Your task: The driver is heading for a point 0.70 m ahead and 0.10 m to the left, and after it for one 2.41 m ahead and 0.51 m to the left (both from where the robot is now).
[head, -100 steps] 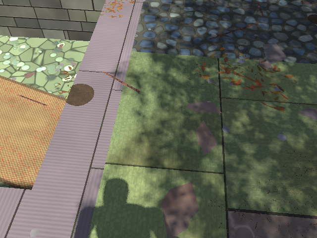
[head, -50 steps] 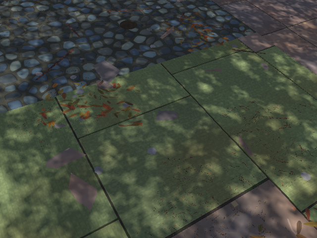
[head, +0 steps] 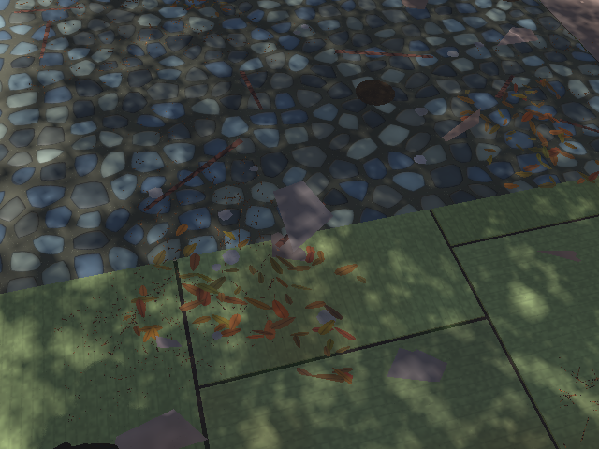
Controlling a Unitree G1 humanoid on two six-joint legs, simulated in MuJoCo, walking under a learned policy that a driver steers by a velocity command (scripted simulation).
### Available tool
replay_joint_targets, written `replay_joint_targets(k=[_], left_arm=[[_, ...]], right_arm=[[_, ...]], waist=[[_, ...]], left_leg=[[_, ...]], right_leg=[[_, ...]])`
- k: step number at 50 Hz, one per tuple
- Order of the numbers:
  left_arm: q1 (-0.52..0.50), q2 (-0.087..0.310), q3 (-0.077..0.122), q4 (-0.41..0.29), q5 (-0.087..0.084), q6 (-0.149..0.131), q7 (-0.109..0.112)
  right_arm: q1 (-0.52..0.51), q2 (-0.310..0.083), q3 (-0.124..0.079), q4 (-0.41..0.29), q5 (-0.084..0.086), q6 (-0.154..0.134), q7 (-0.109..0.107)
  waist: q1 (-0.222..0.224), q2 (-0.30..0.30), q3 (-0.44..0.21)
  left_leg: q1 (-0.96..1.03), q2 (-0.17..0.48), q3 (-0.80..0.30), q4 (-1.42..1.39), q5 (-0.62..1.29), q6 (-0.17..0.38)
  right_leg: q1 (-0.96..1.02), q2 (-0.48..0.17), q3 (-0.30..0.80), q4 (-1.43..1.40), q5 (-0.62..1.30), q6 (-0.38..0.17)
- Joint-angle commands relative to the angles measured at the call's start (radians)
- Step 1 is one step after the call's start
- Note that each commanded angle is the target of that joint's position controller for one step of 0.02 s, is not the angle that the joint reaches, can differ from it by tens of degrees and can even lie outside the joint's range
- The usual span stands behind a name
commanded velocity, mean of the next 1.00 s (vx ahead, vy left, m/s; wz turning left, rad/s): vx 0.49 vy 0.00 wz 0.52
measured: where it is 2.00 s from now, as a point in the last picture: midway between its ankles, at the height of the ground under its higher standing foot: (193, 358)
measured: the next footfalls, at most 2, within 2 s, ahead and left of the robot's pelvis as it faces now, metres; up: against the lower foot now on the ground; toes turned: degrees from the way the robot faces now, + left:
right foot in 0.26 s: +0.32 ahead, -0.14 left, +0.00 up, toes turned +14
left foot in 0.78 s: +0.51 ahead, +0.20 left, +0.00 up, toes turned +30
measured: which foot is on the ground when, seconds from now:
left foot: down 0.00-0.26, up 0.28-0.76, down 0.78-1.00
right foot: up 0.00-0.24, down 0.26-0.76, up 0.78-1.00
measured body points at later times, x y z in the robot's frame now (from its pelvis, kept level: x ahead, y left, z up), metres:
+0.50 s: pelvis +0.27 -0.04 +0.00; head +0.30 -0.04 +0.45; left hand +0.25 +0.25 -0.11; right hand +0.51 -0.26 -0.10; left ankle +0.27 +0.12 -0.66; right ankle +0.28 -0.15 -0.74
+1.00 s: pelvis +0.50 +0.12 +0.00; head +0.52 +0.15 +0.45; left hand +0.48 +0.43 -0.11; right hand +0.73 -0.05 -0.10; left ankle +0.47 +0.18 -0.74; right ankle +0.64 +0.00 -0.66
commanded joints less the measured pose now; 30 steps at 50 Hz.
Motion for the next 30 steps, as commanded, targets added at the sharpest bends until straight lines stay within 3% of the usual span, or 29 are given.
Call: replay_joint_targets(k=[1,4,7,9,11,12,13,14,15,16,17,18,19,21,24,30], left_arm=[[-0.02,0.051,0.012,-0.056,0.003,0.002,0.005],[-0.125,0.041,0.006,-0.073,-0.009,-0.008,-0.007],[-0.179,0.067,0.015,-0.09,-0.02,-0.023,-0.022],[-0.167,0.092,0.028,-0.089,-0.023,-0.032,-0.029],[-0.074,0.111,0.045,-0.065,-0.026,-0.042,-0.026],[0.021,0.138,0.06,-0.048,-0.016,-0.047,-0.02],[0.172,0.194,0.076,-0.037,-0.002,-0.048,-0.01],[0.25,0.268,0.093,0.002,0.009,-0.034,-0.015],[0.231,0.173,0.077,-0.01,-0.017,-0.03,-0.02],[0.197,0.11,0.059,-0.019,-0.019,-0.023,-0.015],[0.152,0.094,0.049,-0.022,-0.01,-0.015,-0.014],[0.124,0.075,0.043,-0.014,-0.008,-0.011,-0.013],[0.112,0.063,0.037,-0.008,-0.003,-0.012,-0.011],[0.113,0.064,0.038,0.013,-0.008,-0.018,-0.012],[0.123,0.106,0.051,0.047,-0.01,-0.022,-0.011],[0.149,0.149,0.056,0.095,-0.018,-0.003,-0.002]], right_arm=[[-0.025,-0.166,-0.045,-0.069,0.009,-0.013,-0.022],[0.011,-0.17,-0.045,-0.057,0.014,-0.001,-0.03],[0.048,-0.171,-0.046,-0.041,0.019,0.008,-0.032],[0.046,-0.166,-0.046,-0.04,0.018,0.015,-0.035],[0.015,-0.153,-0.044,-0.049,0.016,0.02,-0.036],[0.005,-0.119,-0.033,-0.059,0.012,0.018,-0.034],[0.009,-0.058,-0.01,-0.08,-0.003,0.013,-0.03],[0.15,-0.016,0.005,-0.108,0.025,0.004,-0.031],[0.145,-0.126,-0.014,-0.079,0.037,0.004,-0.035],[0.033,-0.178,-0.029,-0.088,0.027,0.011,-0.034],[-0.021,-0.166,-0.031,-0.099,0.014,0.015,-0.034],[-0.056,-0.153,-0.033,-0.114,0.006,0.015,-0.03],[-0.055,-0.135,-0.034,-0.119,0.012,0.018,-0.022],[-0.047,-0.094,-0.027,-0.122,0.021,0.027,-0.014],[-0.097,-0.07,-0.018,-0.145,0.013,0.033,-0.012],[-0.253,-0.043,-0.003,-0.176,0.014,0.017,0.02]], waist=[[0.021,0.086,-0.062],[-0.025,0.118,-0.055],[-0.043,0.131,-0.051],[-0.027,0.149,-0.053],[0.032,0.174,-0.069],[0.08,0.161,-0.134],[0.138,0.044,-0.268],[0.072,-0.299,-0.357],[0.096,-0.204,-0.285],[0.126,-0.103,-0.166],[0.111,-0.039,-0.102],[0.096,-0.036,-0.052],[0.075,-0.061,-0.037],[0.062,-0.086,-0.031],[0.062,-0.057,-0.016],[0.115,-0.032,0.012]], left_leg=[[-0.011,0.215,-0.194,-0.138,0.234,0.158],[-0.011,0.193,-0.2,-0.112,0.124,0.12],[0.05,0.223,-0.282,-0.059,0.068,0.11],[0.103,0.244,-0.349,-0.008,0.052,0.097],[0.107,0.231,-0.375,0.068,0.084,0.07],[0.068,0.186,-0.34,0.183,0.117,0.038],[-0.057,0.122,-0.247,0.462,-0.024,-0.002],[-0.416,-0.004,-0.119,0.763,-0.443,-0.065],[-0.546,0.085,-0.131,0.899,-0.411,-0.083],[-0.568,0.119,-0.114,0.933,-0.311,-0.09],[-0.536,0.149,-0.086,0.918,-0.238,-0.096],[-0.519,0.173,-0.083,0.876,-0.192,-0.1],[-0.478,0.197,-0.075,0.849,-0.164,-0.099],[-0.456,0.212,-0.043,0.812,-0.144,-0.104],[-0.502,0.226,-0.033,0.718,-0.079,-0.122],[-0.45,0.213,0.045,0.402,0.176,-0.106]], right_leg=[[0.036,0.026,-0.029,-0.181,0.177,0.032],[0.102,0.075,-0.035,-0.385,0.316,0.033],[0.132,0.1,-0.015,-0.481,0.304,0.019],[0.165,0.109,0.0,-0.527,0.235,-0.003],[0.289,0.111,-0.018,-0.584,0.196,-0.042],[0.455,0.069,0.002,-0.596,0.198,-0.078],[0.708,-0.109,0.173,-0.587,0.138,-0.145],[0.988,-0.32,0.64,-0.67,-0.056,-0.316],[0.95,-0.334,0.711,-0.712,-0.266,-0.308],[0.838,-0.284,0.54,-0.721,-0.236,-0.26],[0.724,-0.237,0.406,-0.735,-0.106,-0.231],[0.643,-0.197,0.315,-0.756,0.001,-0.221],[0.588,-0.166,0.235,-0.779,0.067,-0.206],[0.546,-0.145,0.138,-0.817,0.148,-0.213],[0.553,-0.162,0.045,-0.847,0.281,-0.235],[0.604,-0.14,-0.146,-0.845,0.362,-0.194]])
Keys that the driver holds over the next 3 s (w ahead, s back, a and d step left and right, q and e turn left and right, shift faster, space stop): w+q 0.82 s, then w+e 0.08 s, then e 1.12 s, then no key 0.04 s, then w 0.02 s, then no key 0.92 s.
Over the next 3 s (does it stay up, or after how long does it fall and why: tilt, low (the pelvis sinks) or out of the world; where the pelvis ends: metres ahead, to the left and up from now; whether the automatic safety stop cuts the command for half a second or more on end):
stays up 0.68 0.21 -0.01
